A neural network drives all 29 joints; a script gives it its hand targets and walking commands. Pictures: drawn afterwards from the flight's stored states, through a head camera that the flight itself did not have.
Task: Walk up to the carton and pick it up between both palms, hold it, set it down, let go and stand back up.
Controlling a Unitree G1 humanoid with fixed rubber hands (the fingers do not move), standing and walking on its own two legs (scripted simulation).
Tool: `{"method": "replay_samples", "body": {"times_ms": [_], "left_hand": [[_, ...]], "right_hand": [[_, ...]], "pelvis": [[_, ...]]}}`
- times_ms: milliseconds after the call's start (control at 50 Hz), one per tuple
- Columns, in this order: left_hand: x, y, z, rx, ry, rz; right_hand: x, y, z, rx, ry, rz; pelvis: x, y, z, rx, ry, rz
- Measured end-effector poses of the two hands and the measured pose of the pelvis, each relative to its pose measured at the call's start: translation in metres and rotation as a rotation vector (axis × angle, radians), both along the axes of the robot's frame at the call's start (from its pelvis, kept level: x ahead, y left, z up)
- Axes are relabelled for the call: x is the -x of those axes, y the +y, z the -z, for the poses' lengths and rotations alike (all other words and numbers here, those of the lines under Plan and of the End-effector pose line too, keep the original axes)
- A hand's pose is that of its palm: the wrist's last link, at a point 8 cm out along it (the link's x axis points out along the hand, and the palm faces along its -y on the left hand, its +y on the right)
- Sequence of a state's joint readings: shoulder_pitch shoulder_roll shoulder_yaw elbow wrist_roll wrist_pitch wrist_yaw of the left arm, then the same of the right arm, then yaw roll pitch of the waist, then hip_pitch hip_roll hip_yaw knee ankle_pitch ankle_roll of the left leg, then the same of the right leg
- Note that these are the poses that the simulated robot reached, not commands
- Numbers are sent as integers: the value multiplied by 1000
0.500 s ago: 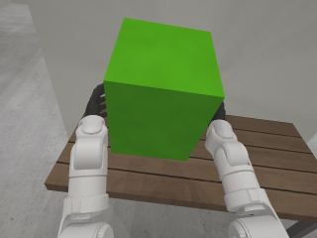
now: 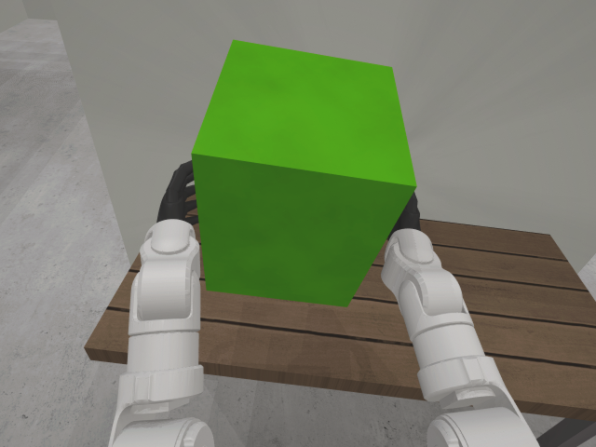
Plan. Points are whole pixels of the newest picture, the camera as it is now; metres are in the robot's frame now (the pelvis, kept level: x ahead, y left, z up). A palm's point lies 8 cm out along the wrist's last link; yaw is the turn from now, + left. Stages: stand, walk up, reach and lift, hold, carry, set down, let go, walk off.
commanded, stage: hold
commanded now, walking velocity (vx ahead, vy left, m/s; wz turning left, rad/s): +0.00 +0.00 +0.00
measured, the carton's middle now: (294, 184) +0.40 +0.00 +0.20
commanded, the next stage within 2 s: none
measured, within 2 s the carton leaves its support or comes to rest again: neither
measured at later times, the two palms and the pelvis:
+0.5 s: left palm (177, 220) +0.36 +0.15 +0.17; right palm (401, 227) +0.36 -0.14 +0.18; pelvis +0.00 +0.00 +0.00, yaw +0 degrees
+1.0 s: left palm (179, 220) +0.35 +0.15 +0.18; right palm (403, 230) +0.35 -0.14 +0.17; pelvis +0.00 +0.00 +0.00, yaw +0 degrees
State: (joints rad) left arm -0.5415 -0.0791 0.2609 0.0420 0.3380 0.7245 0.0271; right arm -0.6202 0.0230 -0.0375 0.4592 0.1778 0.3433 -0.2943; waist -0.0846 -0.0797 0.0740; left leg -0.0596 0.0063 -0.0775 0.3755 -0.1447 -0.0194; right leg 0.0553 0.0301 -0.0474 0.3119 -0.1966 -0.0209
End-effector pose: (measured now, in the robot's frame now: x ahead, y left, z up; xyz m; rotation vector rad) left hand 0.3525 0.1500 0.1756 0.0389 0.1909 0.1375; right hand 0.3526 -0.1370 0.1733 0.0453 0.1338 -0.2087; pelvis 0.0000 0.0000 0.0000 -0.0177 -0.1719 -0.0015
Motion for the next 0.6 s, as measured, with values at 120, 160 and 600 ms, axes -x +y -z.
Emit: {"method": "replay_samples", "body": {"times_ms": [120, 160, 600], "left_hand": [[-1, -3, -2, 1, -6, 5], [-2, -3, -3, -1, -6, 5], [-2, 2, 0, 15, -16, -1]], "right_hand": [[1, -3, -2, 0, -7, 6], [0, -3, -3, 0, -6, 7], [-2, 3, -5, 14, -22, -1]], "pelvis": [[3, -1, 0, -1, 6, 4], [4, -1, 0, -2, 11, 7], [-2, 0, 0, -1, 8, 7]]}}
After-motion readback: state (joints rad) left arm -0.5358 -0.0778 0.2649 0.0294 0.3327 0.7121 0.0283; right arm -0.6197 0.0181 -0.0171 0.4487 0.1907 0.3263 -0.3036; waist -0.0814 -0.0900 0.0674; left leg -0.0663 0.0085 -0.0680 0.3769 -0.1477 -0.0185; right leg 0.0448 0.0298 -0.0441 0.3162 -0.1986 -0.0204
